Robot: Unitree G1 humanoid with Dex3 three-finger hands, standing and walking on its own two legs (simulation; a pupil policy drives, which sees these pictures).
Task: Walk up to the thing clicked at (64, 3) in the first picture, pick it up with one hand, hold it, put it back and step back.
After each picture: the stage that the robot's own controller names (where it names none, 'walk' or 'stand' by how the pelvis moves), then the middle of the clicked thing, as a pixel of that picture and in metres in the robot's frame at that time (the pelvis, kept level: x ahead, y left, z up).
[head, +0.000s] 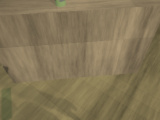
stand; out of the picture +1.02 +0.17 +0.09
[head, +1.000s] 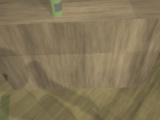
walk; out of the picture +0.92 +0.22 +0.10
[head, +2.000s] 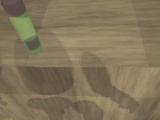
walk; (25, 29) +0.54 +0.27 +0.10
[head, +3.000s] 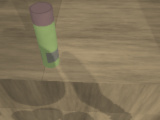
stand; (47, 39) +0.48 +0.15 +0.11
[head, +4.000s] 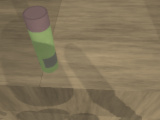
stand; (43, 44) +0.44 +0.16 +0.11
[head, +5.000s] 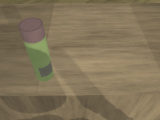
stand; (39, 53) +0.43 +0.17 +0.09
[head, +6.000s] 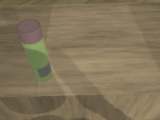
stand; (37, 54) +0.43 +0.18 +0.09
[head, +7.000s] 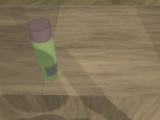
stand; (45, 53) +0.43 +0.15 +0.09
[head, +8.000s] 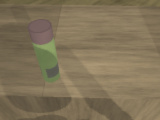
stand; (46, 54) +0.43 +0.15 +0.09
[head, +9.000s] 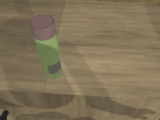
rise first; (48, 51) +0.43 +0.15 +0.09
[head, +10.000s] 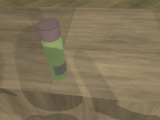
go down; (54, 53) +0.44 +0.15 +0.09
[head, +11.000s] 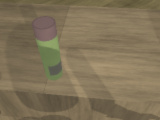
go down; (49, 52) +0.44 +0.14 +0.10
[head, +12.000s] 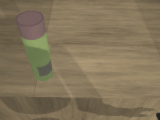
go down; (38, 51) +0.42 +0.14 +0.11
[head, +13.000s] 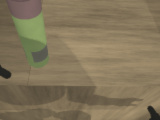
close in; (32, 33) +0.43 +0.14 +0.14
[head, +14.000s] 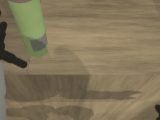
close in; (30, 20) +0.46 +0.14 +0.17
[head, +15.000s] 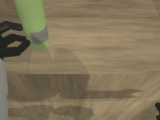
lift; (31, 14) +0.49 +0.13 +0.17
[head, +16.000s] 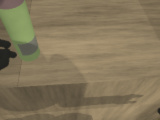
lift; (19, 26) +0.46 +0.16 +0.17
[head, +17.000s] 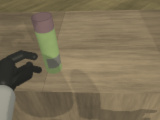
lift; (48, 46) +0.49 +0.15 +0.12
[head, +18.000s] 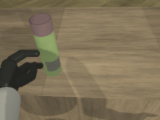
stand; (47, 48) +0.46 +0.15 +0.11
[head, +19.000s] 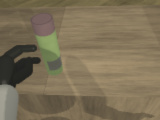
stand; (49, 48) +0.47 +0.14 +0.10
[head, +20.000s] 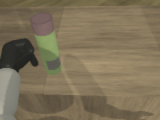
crouch; (48, 47) +0.47 +0.14 +0.10
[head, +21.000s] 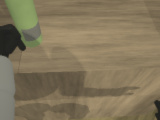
lower; (23, 11) +0.51 +0.14 +0.16
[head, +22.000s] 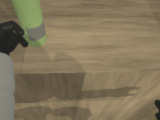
lower; (28, 10) +0.50 +0.14 +0.18
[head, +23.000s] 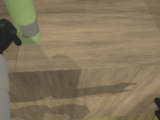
lower; (20, 6) +0.51 +0.14 +0.18
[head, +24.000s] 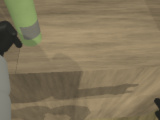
lower; (21, 8) +0.50 +0.14 +0.18
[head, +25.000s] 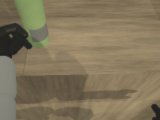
loosen; (31, 11) +0.49 +0.13 +0.17
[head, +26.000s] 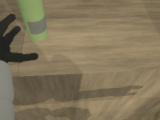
withdraw; (30, 4) +0.54 +0.12 +0.17
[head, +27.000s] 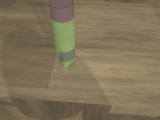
sink last; (64, 37) +0.46 +0.10 +0.14
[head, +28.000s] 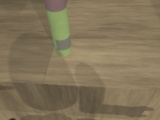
stand; (59, 26) +0.52 +0.12 +0.14
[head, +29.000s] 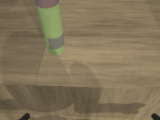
stand; (51, 24) +0.51 +0.13 +0.16
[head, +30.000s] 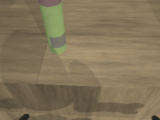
stand; (53, 22) +0.51 +0.13 +0.16
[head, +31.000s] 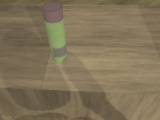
stand; (56, 35) +0.53 +0.13 +0.10
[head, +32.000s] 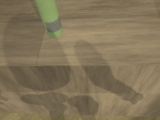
walk; (47, 8) +0.59 +0.16 +0.11
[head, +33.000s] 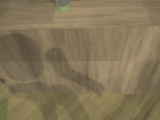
walk; out of the picture +0.85 +0.15 +0.10
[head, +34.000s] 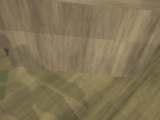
stand; out of the picture +1.11 +0.09 +0.10
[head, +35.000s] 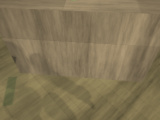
stand; out of the picture +1.13 +0.09 +0.09
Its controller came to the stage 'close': yes
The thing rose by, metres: 0.00
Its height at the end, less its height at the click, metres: +0.00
